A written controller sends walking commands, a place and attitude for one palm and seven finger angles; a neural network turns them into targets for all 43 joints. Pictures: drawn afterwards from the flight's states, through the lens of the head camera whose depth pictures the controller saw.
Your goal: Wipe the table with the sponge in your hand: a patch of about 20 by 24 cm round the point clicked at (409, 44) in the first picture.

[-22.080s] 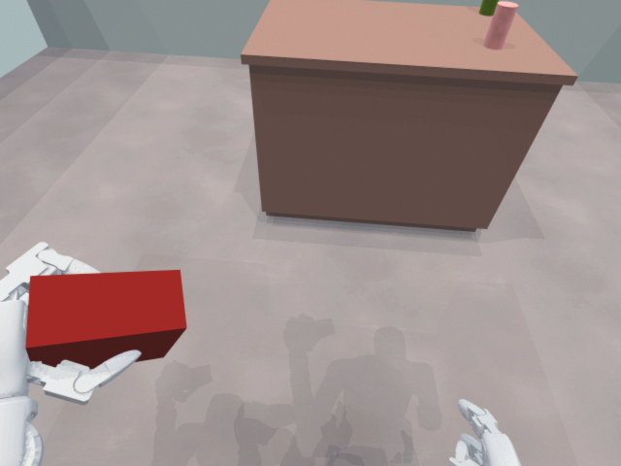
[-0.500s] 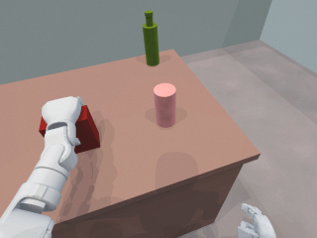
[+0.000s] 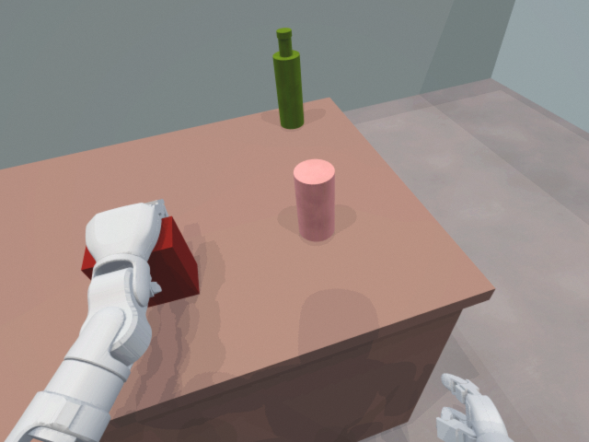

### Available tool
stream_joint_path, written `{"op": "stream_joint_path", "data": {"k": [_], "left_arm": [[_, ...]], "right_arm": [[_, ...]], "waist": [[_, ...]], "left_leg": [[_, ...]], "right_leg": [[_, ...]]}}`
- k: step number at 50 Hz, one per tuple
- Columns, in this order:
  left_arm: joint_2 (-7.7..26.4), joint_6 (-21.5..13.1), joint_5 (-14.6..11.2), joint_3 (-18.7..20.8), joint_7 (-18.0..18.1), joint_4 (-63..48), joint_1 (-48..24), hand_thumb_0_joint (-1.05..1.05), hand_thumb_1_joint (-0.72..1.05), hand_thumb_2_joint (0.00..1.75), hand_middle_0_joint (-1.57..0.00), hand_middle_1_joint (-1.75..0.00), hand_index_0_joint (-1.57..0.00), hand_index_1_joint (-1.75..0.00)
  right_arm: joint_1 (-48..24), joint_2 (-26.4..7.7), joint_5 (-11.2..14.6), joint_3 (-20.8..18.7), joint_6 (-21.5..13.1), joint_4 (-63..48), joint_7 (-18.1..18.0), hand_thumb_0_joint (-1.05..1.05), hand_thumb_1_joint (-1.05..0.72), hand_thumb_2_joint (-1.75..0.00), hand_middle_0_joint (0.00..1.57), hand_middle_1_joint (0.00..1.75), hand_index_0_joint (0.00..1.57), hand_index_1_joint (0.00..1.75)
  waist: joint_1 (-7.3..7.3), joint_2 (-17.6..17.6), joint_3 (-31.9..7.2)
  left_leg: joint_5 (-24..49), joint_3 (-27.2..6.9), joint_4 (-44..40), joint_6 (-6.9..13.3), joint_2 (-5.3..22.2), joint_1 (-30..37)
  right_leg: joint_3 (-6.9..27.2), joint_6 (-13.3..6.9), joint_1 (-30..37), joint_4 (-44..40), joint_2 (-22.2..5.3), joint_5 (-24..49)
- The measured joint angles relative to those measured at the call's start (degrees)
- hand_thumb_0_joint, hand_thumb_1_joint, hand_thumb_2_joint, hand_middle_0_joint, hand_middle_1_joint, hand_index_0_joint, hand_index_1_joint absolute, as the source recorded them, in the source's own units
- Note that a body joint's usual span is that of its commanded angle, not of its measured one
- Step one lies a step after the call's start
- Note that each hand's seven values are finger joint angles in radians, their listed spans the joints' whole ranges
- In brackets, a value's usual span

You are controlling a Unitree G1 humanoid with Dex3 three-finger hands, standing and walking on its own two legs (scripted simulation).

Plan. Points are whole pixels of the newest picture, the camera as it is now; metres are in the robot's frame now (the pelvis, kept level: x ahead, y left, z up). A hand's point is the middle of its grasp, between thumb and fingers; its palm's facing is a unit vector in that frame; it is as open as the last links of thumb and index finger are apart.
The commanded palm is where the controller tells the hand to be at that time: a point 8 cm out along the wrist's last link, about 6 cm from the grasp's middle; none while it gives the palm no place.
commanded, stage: wipe back along the middle lane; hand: left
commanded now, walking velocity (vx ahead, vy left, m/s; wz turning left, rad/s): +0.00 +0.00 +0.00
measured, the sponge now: (152, 274) +0.33 +0.26 +0.06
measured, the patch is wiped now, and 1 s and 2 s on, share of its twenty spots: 0.80 0.85 1.00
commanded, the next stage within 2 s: slide across to the third lane in 0.52 s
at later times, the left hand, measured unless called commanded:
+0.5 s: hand (144, 283) +0.28 +0.23 +0.11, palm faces +0.09 -0.05 -0.99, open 10.1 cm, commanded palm +0.23 +0.21 +0.14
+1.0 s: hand (165, 295) +0.26 +0.20 +0.11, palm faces +0.07 -0.04 -1.00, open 10.1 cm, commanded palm +0.24 +0.17 +0.16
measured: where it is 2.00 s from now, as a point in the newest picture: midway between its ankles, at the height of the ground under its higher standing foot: outside the picture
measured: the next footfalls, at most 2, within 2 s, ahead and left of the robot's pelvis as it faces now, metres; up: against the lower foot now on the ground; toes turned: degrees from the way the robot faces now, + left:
none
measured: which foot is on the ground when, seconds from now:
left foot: down 0.00-1.00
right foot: down 0.00-1.00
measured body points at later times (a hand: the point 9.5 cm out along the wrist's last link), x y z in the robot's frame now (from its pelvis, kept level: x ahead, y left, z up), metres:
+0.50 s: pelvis -0.01 -0.01 +0.00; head -0.03 -0.06 +0.45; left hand +0.27 +0.23 +0.16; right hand +0.23 -0.22 -0.08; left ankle +0.01 +0.12 -0.73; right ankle -0.05 -0.13 -0.73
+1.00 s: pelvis -0.02 -0.02 +0.00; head -0.05 -0.08 +0.44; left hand +0.25 +0.19 +0.16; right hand +0.23 -0.22 -0.08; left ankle +0.01 +0.12 -0.73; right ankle -0.05 -0.13 -0.73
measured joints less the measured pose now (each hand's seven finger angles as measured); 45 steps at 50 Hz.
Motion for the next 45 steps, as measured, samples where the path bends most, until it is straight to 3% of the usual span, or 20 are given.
{"op": "stream_joint_path", "data": {"k": [15, 33, 45], "left_arm": [[-1.16, 3.97, 0.98, -2.07, -1.0, -8.89, 5.72, 0.02, -0.48, 1.05, -0.69, -1.36, -0.7, -1.37], [-1.41, 3.96, 0.63, -1.43, -1.22, -16.58, 13.71, 0.02, -0.47, 1.05, -0.69, -1.36, -0.7, -1.37], [-1.96, 3.83, 0.32, -5.42, -2.2, -13.68, 9.32, 0.01, -0.48, 1.05, -0.69, -1.36, -0.71, -1.36]], "right_arm": [[-2.85, 0.32, -0.13, 1.12, -0.32, -0.91, 0.14, 0.01, -0.9, -0.9, 0.2, 0.3, 0.21, 0.3], [-3.15, 0.18, -0.45, 1.1, -1.56, -1.23, 0.55, 0.01, -0.9, -0.9, 0.2, 0.3, 0.2, 0.3], [-3.43, 0.27, -0.59, 0.35, -3.87, 0.8, -0.49, 0.01, -0.9, -0.9, 0.2, 0.3, 0.19, 0.29]], "waist": [[1.37, -0.15, 0.46], [1.68, 0.77, 0.53], [2.95, 0.99, 1.3]], "left_leg": [[-0.09, -0.16, 0.48, -0.47, 0.16, 1.26], [0.1, 0.01, 0.27, -1.28, 0.94, 2.77], [1.1, -0.85, -0.26, -1.55, 0.71, 3.29]], "right_leg": [[-0.12, -0.47, 0.82, 1.5, 0.17, -0.68], [0.15, -1.28, 1.57, 2.51, 0.92, -0.99], [-0.7, -1.67, 2.01, 2.92, 0.8, -0.82]]}}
